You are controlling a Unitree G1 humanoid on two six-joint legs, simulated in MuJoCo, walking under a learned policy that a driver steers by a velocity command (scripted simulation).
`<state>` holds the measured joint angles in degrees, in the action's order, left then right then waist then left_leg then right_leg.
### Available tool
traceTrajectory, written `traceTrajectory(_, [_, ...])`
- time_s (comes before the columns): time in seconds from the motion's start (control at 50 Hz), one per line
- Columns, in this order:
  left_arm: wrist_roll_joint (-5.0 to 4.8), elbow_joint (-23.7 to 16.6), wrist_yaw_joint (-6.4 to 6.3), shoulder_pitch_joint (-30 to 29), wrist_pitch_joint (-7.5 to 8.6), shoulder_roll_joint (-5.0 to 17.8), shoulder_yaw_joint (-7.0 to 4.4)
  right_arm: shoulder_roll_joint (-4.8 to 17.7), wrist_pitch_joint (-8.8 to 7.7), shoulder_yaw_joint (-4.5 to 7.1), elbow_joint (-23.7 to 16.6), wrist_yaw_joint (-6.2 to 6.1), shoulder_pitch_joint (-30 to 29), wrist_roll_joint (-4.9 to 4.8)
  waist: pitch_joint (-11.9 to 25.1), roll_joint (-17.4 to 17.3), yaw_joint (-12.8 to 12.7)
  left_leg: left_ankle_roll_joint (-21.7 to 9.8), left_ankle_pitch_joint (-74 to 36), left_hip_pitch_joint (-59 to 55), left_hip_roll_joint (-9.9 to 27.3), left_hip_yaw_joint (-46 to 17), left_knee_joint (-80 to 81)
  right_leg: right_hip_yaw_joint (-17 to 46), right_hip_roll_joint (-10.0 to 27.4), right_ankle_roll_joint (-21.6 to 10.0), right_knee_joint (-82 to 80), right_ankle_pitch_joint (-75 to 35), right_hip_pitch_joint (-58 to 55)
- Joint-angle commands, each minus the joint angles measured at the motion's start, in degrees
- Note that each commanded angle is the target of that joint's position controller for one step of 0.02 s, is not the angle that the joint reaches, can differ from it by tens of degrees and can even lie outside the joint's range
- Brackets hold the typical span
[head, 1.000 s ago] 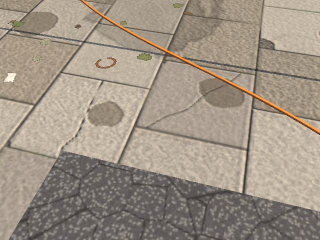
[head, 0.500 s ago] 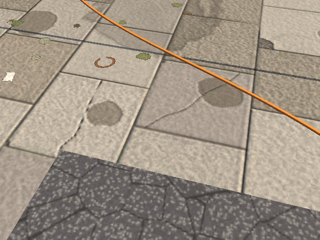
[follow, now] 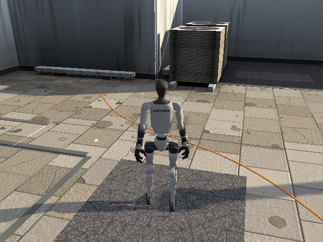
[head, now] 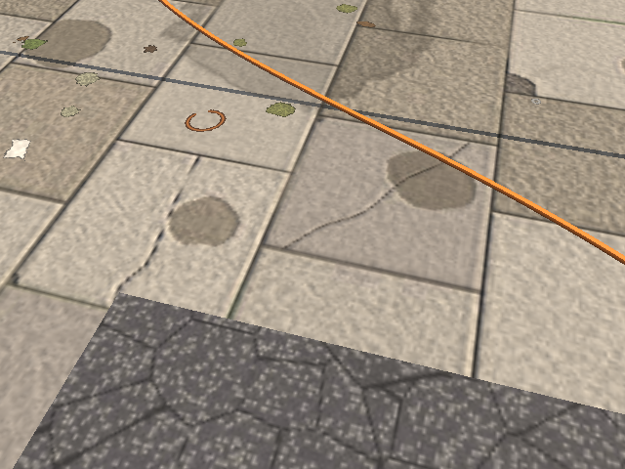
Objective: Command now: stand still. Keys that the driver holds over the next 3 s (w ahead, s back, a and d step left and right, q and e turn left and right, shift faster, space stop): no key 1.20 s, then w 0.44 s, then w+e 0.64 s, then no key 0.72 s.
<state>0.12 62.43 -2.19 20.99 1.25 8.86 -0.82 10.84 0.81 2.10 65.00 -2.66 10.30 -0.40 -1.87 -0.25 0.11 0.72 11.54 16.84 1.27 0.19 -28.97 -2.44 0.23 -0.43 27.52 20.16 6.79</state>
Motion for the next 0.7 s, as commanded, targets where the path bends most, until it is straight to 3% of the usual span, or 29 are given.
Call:
traceTrajectory(0.02, [-0.01, -0.3, -0.12, 5.8, 0.18, 4.7, -0.75, 5.4, -0.30, 0.75, -1.3, -0.17, 1.6, 0.00, -1.3, 0.5, 0.0, -2.5, -10.0, -7.3, 1.2, -1.2, 2.5, 1.8, 1.9, -0.8, -6.8, -8.0, 9.3])
traceTrajectory(0.7, [-0.10, -0.7, -0.01, 7.4, 0.27, 4.0, -0.79, 4.8, -0.29, 0.69, -1.3, -0.37, 3.5, -0.10, -1.9, 0.6, 0.0, -2.0, -10.2, -7.3, 1.2, -1.1, 2.3, 2.0, 1.8, -1.0, -7.0, -8.7, 9.2])
